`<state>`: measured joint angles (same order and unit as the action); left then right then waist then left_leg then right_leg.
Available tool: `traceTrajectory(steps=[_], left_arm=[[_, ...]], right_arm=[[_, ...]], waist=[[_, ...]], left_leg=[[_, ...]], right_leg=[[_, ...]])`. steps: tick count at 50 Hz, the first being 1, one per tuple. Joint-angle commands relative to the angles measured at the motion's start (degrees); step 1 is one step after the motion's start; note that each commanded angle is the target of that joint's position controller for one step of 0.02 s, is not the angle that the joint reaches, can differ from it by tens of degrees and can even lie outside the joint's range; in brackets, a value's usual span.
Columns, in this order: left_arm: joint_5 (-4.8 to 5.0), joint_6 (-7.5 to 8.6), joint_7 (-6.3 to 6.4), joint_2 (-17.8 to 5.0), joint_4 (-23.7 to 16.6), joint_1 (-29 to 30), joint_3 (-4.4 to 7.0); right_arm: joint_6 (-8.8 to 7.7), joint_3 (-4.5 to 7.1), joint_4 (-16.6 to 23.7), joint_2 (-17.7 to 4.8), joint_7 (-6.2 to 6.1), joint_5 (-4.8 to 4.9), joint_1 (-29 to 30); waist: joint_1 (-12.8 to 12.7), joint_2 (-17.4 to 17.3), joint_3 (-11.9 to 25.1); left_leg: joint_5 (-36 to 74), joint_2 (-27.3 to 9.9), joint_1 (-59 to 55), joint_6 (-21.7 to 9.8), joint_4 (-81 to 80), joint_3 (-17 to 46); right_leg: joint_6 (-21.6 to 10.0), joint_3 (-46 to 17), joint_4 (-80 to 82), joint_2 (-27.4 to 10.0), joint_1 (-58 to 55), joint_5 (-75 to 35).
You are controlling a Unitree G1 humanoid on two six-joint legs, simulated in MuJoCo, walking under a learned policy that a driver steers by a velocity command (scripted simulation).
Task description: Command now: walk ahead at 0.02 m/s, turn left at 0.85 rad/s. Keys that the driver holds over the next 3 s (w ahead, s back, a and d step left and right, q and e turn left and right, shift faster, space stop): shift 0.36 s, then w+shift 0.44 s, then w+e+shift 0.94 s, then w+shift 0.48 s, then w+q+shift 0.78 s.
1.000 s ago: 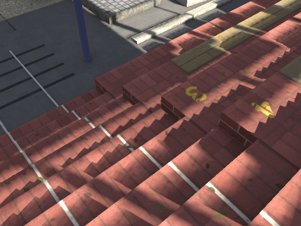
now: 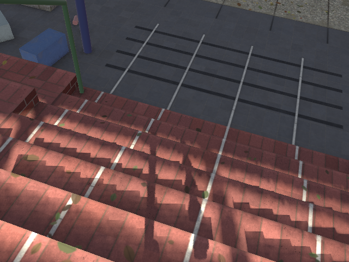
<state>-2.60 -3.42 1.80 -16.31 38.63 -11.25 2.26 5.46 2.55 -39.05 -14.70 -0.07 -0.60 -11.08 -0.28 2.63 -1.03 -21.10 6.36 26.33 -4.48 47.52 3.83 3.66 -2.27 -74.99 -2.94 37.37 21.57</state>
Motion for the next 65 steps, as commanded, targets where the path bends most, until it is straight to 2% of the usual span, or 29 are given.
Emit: traceTrajectory(steps=[1,8,11,13,14,15,16,18,19,22,25,32,41,44,45,46,47,48,49,51,52,54,56,58,60,62,63,64,65], left_arm=[[-0.22,0.28,0.17,-4.8,-3.2,-1.7,1.54],[1.62,-0.34,-0.46,-2.9,-5.9,2.3,-0.56],[2.73,-0.09,-0.97,-2.8,-5.2,0.3,-0.70],[3.09,-0.23,-0.47,-0.6,-3.3,-5.4,-1.06],[2.05,-0.01,-0.04,-2.0,-2.4,-7.3,-0.60],[1.57,0.52,-0.12,-8.1,-3.8,-9.2,0.19],[1.56,0.98,0.01,-7.9,-2.7,-11.2,0.04],[0.91,1.89,0.36,-6.2,-2.1,-6.2,-0.43],[0.61,2.25,0.12,-4.8,-1.6,-5.9,-0.84],[1.56,2.69,-1.29,-6.1,0.2,-8.2,0.30],[2.37,3.93,-1.49,-6.5,1.6,-10.1,0.83],[2.95,5.89,-2.11,-8.3,3.8,-11.7,1.90],[1.75,6.29,-2.42,-10.3,5.6,-15.8,3.27],[1.66,6.40,-2.63,-11.6,4.3,-10.8,3.42],[2.12,5.88,-2.37,-11.8,4.2,-8.4,3.53],[2.00,5.88,-2.01,-9.3,3.7,-6.5,3.05],[1.89,6.62,-1.88,-0.1,1.8,-9.1,1.05],[2.03,6.42,-1.09,-2.8,0.6,-4.3,1.42],[2.06,5.55,-1.43,-5.9,1.0,-2.3,2.55],[1.49,3.81,-2.54,-5.4,1.4,-2.9,2.78],[1.33,2.93,-3.39,-6.6,3.1,-5.6,3.72],[1.33,2.42,-5.26,-4.4,4.0,-6.7,3.80],[0.74,2.59,-6.92,-1.5,3.3,-1.9,2.74],[1.75,2.18,-7.51,0.3,3.8,0.7,1.62],[1.38,2.21,-6.70,-0.2,4.5,0.9,1.51],[-0.07,1.65,-4.94,-1.7,5.9,-2.0,1.71],[-0.51,1.19,-4.02,-3.7,7.6,-8.5,2.63],[0.78,0.89,-3.36,-6.3,11.8,-21.8,4.19],[1.74,1.14,-3.59,-8.3,12.9,-26.4,4.62]], right_arm=[[-1.69,2.86,7.1,-9.5,-0.46,0.21,6.1],[-0.67,1.99,7.0,-7.8,-0.28,-1.06,0.7],[-0.23,1.72,7.2,-7.4,-0.11,-1.30,2.9],[0.28,1.69,6.4,-7.3,-0.70,-0.15,3.1],[0.15,1.45,5.6,-5.3,-1.01,0.26,0.8],[-0.56,1.13,7.0,-2.4,-0.79,1.07,0.1],[-1.85,2.81,7.9,-8.5,-0.87,0.33,7.5],[-1.98,2.75,4.9,-6.7,-0.62,0.00,5.3],[-1.73,2.42,2.5,-5.6,-0.12,-0.38,2.0],[-1.76,2.82,0.2,-6.5,1.76,-0.83,1.3],[-2.34,2.12,0.9,-4.5,2.15,-1.68,6.3],[-3.54,1.55,-0.3,-4.9,1.82,-1.24,10.7],[-5.15,1.06,0.5,-5.9,3.14,-1.15,19.7],[-6.17,1.91,-3.0,-6.7,2.50,-1.59,6.5],[-6.85,2.33,-6.3,-7.2,1.98,-2.02,-4.6],[-7.80,3.61,-9.3,-11.3,1.19,-2.95,-17.6],[-8.66,3.31,-9.8,-14.1,0.58,-2.90,-18.9],[-8.70,3.20,-9.3,-13.0,0.53,-1.13,-16.1],[-8.52,2.35,-8.2,-10.4,0.52,-1.94,-9.9],[-9.30,1.70,-7.4,-8.4,0.67,-2.35,-2.6],[-10.17,1.06,-7.6,-6.5,0.83,-2.64,-2.6],[-11.99,0.46,-9.2,-4.3,0.30,-0.85,-0.5],[-13.09,0.49,-11.9,-4.9,-0.66,0.00,-3.9],[-12.82,0.37,-13.1,-4.4,-1.48,-0.31,-5.2],[-12.89,0.56,-14.2,-5.2,-1.68,-1.27,-8.2],[-11.80,0.91,-15.3,-7.5,-1.87,-1.21,-11.8],[-10.90,1.51,-15.8,-9.7,-1.99,-1.38,-11.9],[-9.75,2.20,-15.0,-11.3,-2.25,-1.86,-8.6],[-8.42,2.50,-14.7,-8.8,-3.09,-1.87,-3.6]], waist=[[-1.8,-4.7,8.0],[2.6,-10.5,7.6],[1.8,-10.2,6.7],[-1.1,-8.8,4.6],[-1.1,-2.1,2.9],[-2.0,11.8,3.0],[-5.6,7.3,-2.5],[-0.4,2.0,-2.7],[0.7,1.4,0.7],[-0.4,5.7,-2.9],[-1.5,1.7,-4.2],[-2.6,3.8,-3.5],[-5.6,3.6,-6.0],[1.8,2.9,-0.7],[7.7,-0.8,3.5],[13.8,-9.9,8.6],[8.8,-23.8,8.7],[9.6,-15.3,4.4],[6.4,-7.6,0.4],[2.2,-11.4,-3.6],[0.4,-9.0,-3.5],[-3.6,-8.7,-4.0],[-2.2,-7.5,-4.1],[-1.2,-7.4,-4.9],[-0.4,-5.6,-5.1],[-0.7,-4.4,-6.0],[-4.0,-4.9,-2.7],[-11.0,-4.0,2.8],[-16.3,3.0,-1.6]], left_leg=[[32.9,-13.3,-5.1,-12.0,-15.4,22.6],[19.1,-12.4,-9.5,-10.3,-21.9,25.1],[17.8,-11.5,-5.1,-9.2,-23.8,25.3],[7.8,-9.5,-2.2,-5.9,-24.3,25.2],[-3.2,-5.0,5.8,-2.7,-16.2,20.8],[-13.1,4.6,21.2,1.6,-2.0,10.2],[-13.8,5.4,25.2,3.3,-0.1,12.1],[-4.0,4.0,20.1,4.9,9.6,11.9],[1.1,3.5,17.1,5.3,12.1,10.9],[7.3,4.0,23.3,5.4,20.1,8.3],[13.9,1.9,26.9,6.4,18.7,8.3],[20.7,-4.7,18.7,8.1,2.4,4.0],[13.0,-10.5,11.2,4.7,-6.8,-3.0],[6.0,-6.1,-10.5,2.6,-6.4,-7.4],[-1.1,-3.8,-24.4,1.5,-12.8,-6.6],[-5.5,-9.9,-39.0,-0.4,-15.0,0.4],[-4.5,-23.6,-45.0,-1.5,-18.5,19.6],[-1.6,-26.5,-35.8,-2.4,-26.0,26.0],[-4.5,-25.1,-29.5,-2.2,-26.4,20.1],[4.3,-24.1,-18.8,-1.5,-23.8,12.6],[3.8,-20.2,-13.0,-0.3,-21.3,6.7],[0.9,-15.6,-2.5,2.7,-18.3,-4.1],[-4.3,-15.8,1.9,1.7,-16.1,-6.6],[-2.7,-15.8,5.8,2.9,-12.4,-10.7],[1.5,-16.5,4.9,2.6,-5.9,-11.9],[25.9,-17.8,-2.8,2.4,5.8,-14.2],[44.9,-18.8,-7.0,2.3,18.5,-14.9],[57.6,-18.9,-3.2,2.2,36.5,-14.8],[19.9,-12.0,10.2,4.4,66.9,-13.9]], right_leg=[[-0.9,-0.1,-3.6,2.2,0.6,-4.7],[-2.4,1.7,14.5,4.9,-5.8,3.9],[-3.6,2.7,24.2,6.0,-16.7,5.3],[-5.8,2.4,46.3,6.1,-28.0,1.7],[-6.2,-2.5,52.5,3.1,-36.2,0.7],[-9.2,-25.3,56.6,-13.1,-44.2,1.3],[-10.0,-33.6,59.7,-17.5,-37.1,-11.6],[-9.1,-23.6,57.2,-13.0,-32.4,-16.6],[-8.2,-19.1,58.7,-9.0,-31.6,-2.2],[-10.3,-19.1,64.4,-6.7,-29.4,20.2],[-11.2,-18.2,63.8,-7.3,-29.8,15.5],[-14.5,-14.9,65.2,-7.9,-29.6,8.6],[-17.2,-12.5,60.6,-11.4,-34.4,-10.5],[-16.4,-8.9,47.7,-9.2,-25.8,-36.0],[-15.3,-7.4,33.2,-6.7,-21.0,-41.8],[-13.3,-4.9,10.7,-1.2,-9.2,-31.4],[-11.4,-4.8,-5.1,7.1,10.5,11.6],[-11.6,-7.4,-3.0,7.3,15.0,4.6],[-11.6,-7.7,-0.9,3.9,12.8,0.2],[-10.8,-8.1,6.7,-1.1,7.6,-7.0],[-9.9,-7.3,9.5,-0.2,2.5,-15.4],[-9.8,-3.1,21.7,1.2,-7.1,-34.1],[-9.6,1.7,27.3,3.5,-12.4,-48.0],[-10.4,6.4,31.0,4.7,-19.6,-51.9],[-11.2,13.5,29.0,6.8,-24.1,-50.2],[-12.9,19.0,31.3,9.8,-24.7,-32.9],[-14.9,18.4,33.1,10.0,-29.1,-23.8],[-17.5,12.9,36.8,8.8,-42.1,-19.8],[-24.1,-2.7,50.9,0.7,-45.8,-20.0]])
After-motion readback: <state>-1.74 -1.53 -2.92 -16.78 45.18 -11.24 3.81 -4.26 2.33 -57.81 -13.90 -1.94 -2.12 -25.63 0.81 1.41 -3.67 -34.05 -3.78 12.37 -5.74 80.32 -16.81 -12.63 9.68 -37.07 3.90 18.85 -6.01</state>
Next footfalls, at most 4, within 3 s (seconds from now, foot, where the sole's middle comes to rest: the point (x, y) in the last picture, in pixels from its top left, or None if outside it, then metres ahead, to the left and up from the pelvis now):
0.28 right None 0.02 -0.10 -0.74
0.90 left None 0.16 0.20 -0.74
1.30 right None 0.38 0.12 -0.89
1.64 left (121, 226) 0.75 0.23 -1.03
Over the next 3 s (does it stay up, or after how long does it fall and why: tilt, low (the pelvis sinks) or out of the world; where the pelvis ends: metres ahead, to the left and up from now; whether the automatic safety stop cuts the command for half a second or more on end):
stays up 1.52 -0.45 -0.77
